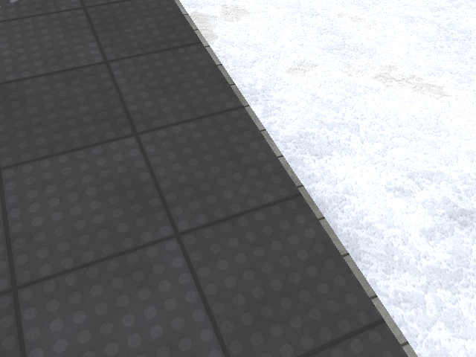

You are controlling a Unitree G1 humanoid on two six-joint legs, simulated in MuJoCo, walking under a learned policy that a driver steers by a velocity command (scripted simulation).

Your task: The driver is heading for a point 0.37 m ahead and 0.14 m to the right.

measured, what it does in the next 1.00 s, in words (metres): walks ahead: right foot, then left foot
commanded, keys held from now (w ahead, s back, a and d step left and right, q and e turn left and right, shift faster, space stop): w+e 0.24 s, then no key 0.76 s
